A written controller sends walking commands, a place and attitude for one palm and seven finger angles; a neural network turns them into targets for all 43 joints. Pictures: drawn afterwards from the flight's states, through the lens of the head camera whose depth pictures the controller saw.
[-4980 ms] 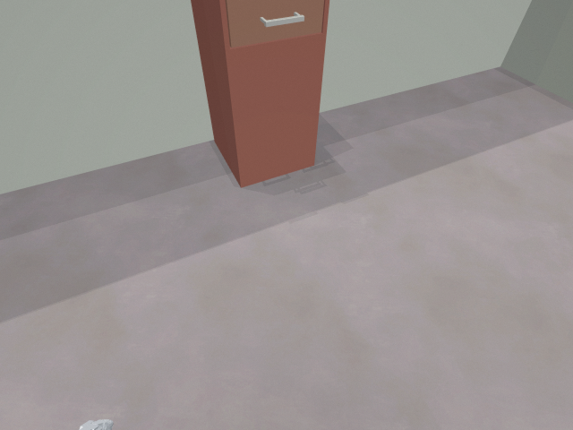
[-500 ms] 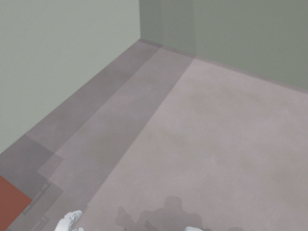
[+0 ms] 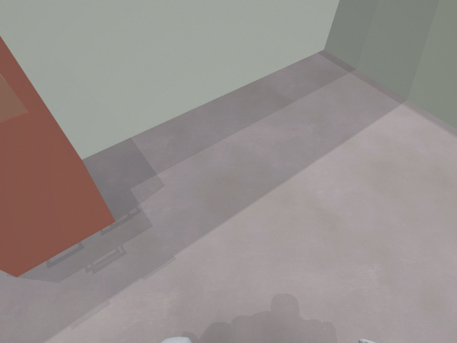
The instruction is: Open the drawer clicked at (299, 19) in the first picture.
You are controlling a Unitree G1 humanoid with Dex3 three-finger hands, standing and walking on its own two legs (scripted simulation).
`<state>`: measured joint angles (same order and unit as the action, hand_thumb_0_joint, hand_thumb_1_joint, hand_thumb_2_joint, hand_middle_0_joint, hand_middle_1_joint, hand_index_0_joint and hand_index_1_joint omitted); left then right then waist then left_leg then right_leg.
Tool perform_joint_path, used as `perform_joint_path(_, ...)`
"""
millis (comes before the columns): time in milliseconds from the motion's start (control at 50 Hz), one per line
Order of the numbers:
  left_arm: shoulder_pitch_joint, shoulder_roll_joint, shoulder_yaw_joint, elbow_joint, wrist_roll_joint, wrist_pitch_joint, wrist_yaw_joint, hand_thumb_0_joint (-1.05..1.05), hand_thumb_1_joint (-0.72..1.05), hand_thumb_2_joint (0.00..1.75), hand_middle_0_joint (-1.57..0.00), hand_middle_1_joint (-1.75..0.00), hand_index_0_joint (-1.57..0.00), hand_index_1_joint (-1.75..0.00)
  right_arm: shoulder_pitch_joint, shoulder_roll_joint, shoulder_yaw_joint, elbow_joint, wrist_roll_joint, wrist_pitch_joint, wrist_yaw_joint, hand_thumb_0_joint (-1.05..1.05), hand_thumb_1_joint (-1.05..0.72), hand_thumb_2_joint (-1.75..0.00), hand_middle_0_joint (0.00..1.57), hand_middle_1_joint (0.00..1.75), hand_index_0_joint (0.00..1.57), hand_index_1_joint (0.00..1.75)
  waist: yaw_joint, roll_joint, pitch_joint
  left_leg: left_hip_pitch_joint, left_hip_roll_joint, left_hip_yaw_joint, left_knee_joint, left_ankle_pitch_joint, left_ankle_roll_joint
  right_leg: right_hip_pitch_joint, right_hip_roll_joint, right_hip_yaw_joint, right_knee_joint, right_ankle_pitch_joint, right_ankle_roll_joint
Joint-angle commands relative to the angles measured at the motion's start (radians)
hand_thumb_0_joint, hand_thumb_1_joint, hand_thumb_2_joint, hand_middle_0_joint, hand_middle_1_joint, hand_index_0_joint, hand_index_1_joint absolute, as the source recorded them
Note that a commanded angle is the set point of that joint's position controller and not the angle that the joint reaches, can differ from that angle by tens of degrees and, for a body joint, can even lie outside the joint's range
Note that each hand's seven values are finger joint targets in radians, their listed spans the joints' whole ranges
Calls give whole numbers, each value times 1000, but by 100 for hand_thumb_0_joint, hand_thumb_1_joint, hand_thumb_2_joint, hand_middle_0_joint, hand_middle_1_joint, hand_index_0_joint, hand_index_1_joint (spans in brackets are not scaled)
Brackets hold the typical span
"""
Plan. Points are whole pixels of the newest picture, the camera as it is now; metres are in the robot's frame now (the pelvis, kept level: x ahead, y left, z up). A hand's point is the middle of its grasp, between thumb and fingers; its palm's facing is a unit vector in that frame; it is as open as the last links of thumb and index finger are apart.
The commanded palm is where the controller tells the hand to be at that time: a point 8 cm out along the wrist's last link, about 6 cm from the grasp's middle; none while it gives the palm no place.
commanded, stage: turn to face it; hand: left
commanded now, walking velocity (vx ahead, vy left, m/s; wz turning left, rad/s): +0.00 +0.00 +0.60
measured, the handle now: out of the picture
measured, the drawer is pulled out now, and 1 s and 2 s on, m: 0.00 0.00 0.00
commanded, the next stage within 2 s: take the last steps up to it in 1.10 s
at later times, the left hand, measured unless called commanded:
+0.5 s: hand out of the picture +0.08 +0.22 -0.14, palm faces +0.27 -0.92 -0.29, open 7.4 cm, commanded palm none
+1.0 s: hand out of the picture -0.12 +0.24 -0.18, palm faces +0.55 -0.80 -0.26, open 7.4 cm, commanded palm none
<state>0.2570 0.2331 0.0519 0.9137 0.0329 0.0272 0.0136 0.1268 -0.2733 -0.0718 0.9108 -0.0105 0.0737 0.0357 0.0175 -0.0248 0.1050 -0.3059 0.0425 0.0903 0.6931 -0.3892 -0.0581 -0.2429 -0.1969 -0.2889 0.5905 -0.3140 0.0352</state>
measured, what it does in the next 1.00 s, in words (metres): steps on the spot, turning left: left foot, then right foot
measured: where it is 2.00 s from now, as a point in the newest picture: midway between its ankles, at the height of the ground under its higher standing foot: outside the picture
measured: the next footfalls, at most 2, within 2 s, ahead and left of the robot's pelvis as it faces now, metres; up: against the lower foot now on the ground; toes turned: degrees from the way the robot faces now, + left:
left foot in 0.02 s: +0.03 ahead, +0.12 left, +0.00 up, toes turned +7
right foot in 0.46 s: +0.08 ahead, -0.12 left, +0.00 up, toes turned +13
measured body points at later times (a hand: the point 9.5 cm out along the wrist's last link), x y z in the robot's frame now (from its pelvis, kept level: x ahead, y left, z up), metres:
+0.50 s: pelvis +0.00 -0.01 +0.00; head +0.04 -0.02 +0.44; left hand +0.06 +0.27 -0.12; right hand +0.14 -0.24 -0.16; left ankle -0.02 +0.12 -0.72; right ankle +0.04 -0.12 -0.73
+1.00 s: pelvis -0.03 +0.03 +0.00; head -0.01 +0.08 +0.45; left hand -0.15 +0.28 -0.16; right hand +0.19 -0.13 -0.12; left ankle -0.08 +0.10 -0.73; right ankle +0.03 -0.11 -0.66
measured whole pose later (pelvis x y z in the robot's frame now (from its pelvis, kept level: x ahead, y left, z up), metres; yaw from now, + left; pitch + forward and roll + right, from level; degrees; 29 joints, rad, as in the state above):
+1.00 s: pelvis -0.03 +0.03 +0.00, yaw +31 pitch -1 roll -1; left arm 0.24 0.28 0.07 0.98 0.02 0.07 0.02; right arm 0.15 -0.21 -0.03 0.92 -0.02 0.02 0.01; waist 0.02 -0.05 0.09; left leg -0.24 0.01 0.06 0.56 -0.31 0.04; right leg -0.43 -0.11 -0.08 1.06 -0.49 0.08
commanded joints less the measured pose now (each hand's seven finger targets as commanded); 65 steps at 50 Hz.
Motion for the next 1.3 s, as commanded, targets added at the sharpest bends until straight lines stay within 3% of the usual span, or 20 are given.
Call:
perform_joint_path(0,-13,127,45,-112,-23,-7,-4,0,90,90,-20,-30,-20,-30,132,-252,-61,-65,-9,-59,-13,0,-90,-90,20,30,20,30,-86,292,-243,430,316,-382,-334,609,159,-322,9,68,338,-185,56)
perform_joint_path(20,-88,116,31,-150,-12,1,-1,0,90,90,-20,-30,-20,-30,207,-291,-67,-37,-3,-51,-18,0,-90,-90,20,30,20,30,-123,288,-229,374,417,-435,-318,785,264,-384,44,160,479,-364,61)
perform_joint_path(60,-134,119,41,-126,-18,8,7,0,90,90,-20,-30,-20,-30,142,-228,-51,-34,-6,-57,-44,0,-90,-90,20,30,20,30,-98,292,-164,264,312,-375,-307,765,253,-395,50,260,580,-252,59)
perform_joint_path(100,-82,124,43,-90,-18,5,-5,0,90,90,-20,-30,-20,-30,34,-176,-31,-67,-7,-64,-46,0,-90,-90,20,30,20,30,-37,193,-139,209,222,-281,-313,720,210,-353,60,264,585,-124,67)
perform_joint_path(140,-63,127,42,-78,-18,6,-5,0,90,90,-20,-30,-20,-30,26,-170,-29,-73,-6,-68,-44,0,-90,-90,20,30,20,30,-31,168,-142,208,186,-261,-316,730,204,-318,75,266,551,-92,73)
perform_joint_path(300,-127,108,33,-132,-25,2,4,0,90,90,-20,-30,-20,-30,53,-178,-46,-68,-13,-54,-39,0,-90,-90,20,30,20,30,-51,168,-142,184,178,-403,-305,612,237,-223,135,279,275,-125,68)
perform_joint_path(400,-26,121,36,-126,-30,-18,11,0,90,90,-20,-30,-20,-30,2,-166,-52,-88,-6,-46,-34,0,-90,-90,20,30,20,30,5,164,-156,3,108,-442,-205,536,177,70,172,258,-81,56,43)
perform_joint_path(420,16,157,46,-121,-23,-30,16,0,90,90,-20,-30,-20,-30,10,-128,-49,-96,1,-49,-31,0,-90,-90,20,30,20,30,25,65,-178,-101,54,-401,-106,382,125,204,85,334,-221,127,24)
perform_joint_path(440,36,255,64,-125,-5,-39,26,0,90,90,-20,-30,-20,-30,41,-49,-37,-115,8,-50,-26,0,-90,-90,20,30,20,30,25,-248,-197,-288,-111,-192,140,-47,32,314,-209,620,-307,227,-80)
perform_joint_path(460,28,273,55,-140,-11,-28,21,0,90,90,-20,-30,-20,-30,31,-83,-46,-125,-5,-44,-28,0,-90,-90,20,30,20,30,26,-211,-181,-279,-100,-171,347,-220,23,175,-316,638,-305,263,-173)
perform_joint_path(540,-134,147,27,-168,-12,-32,22,0,90,90,-20,-30,-20,-30,62,-75,-44,-61,-13,-17,-4,0,-90,-90,20,30,20,30,-48,-130,-69,-262,-23,-137,567,1,-1,26,-126,359,-282,220,-133)
perform_joint_path(740,19,221,50,-79,1,-23,19,0,90,90,-20,-30,-20,-30,-29,-33,-8,-72,3,-31,-6,0,-90,-90,20,30,20,30,33,-212,-128,-100,-27,2,77,-89,-2,161,-169,239,-173,504,-158)
perform_joint_path(800,-2,211,53,-59,-11,-14,16,0,90,90,-20,-30,-20,-30,68,-56,-9,-42,2,-45,-12,0,-90,-90,20,30,20,30,-23,-149,-163,109,-32,18,-217,132,18,83,-132,165,-37,449,-74)
perform_joint_path(820,7,180,47,-69,-21,-7,12,0,90,90,-20,-30,-20,-30,116,-120,-23,-32,-3,-56,-13,0,-90,-90,20,30,20,30,-52,3,-204,272,57,-78,-305,305,51,-51,-84,120,108,301,-19)
perform_joint_path(840,-4,102,31,-108,-25,-4,4,0,90,90,-20,-30,-20,-30,163,-228,-48,-34,-10,-63,-18,0,-90,-90,20,30,20,30,-76,325,-203,373,328,-417,-332,684,177,-313,50,96,311,-240,56)
perform_joint_path(860,-72,104,19,-122,-14,6,13,0,90,90,-20,-30,-20,-30,210,-246,-49,-9,-8,-57,-27,0,-90,-90,20,30,20,30,-108,290,-205,294,387,-431,-343,732,259,-300,67,202,446,-363,43)
perform_joint_path(940,-61,100,25,-44,-19,7,3,0,90,90,-20,-30,-20,-30,63,-131,-10,-27,-10,-68,-55,0,-90,-90,20,30,20,30,-32,177,-116,199,230,-265,-336,730,221,-295,69,265,542,-138,46)
perform_joint_path(980,-34,96,20,-22,-21,8,2,0,90,90,-20,-30,-20,-30,65,-126,-7,-20,-5,-74,-57,0,-90,-90,20,30,20,30,-28,168,-145,251,207,-226,-329,785,217,-275,81,258,495,-114,53)
perform_joint_path(1200,-71,54,5,-20,-24,2,12,0,90,90,-20,-30,-20,-30,97,-105,-10,23,-13,-64,-55,0,-90,-90,20,30,20,30,-41,161,-126,187,205,-337,-359,572,240,-118,133,254,195,-133,37)
perform_joint_path(1280,33,31,2,25,-14,-23,0,0,90,90,-20,-30,-20,-30,92,-79,-7,42,-11,-66,-51,0,-90,-90,20,30,20,30,5,143,-107,35,143,-343,-354,83,195,94,167,208,-82,-12,16)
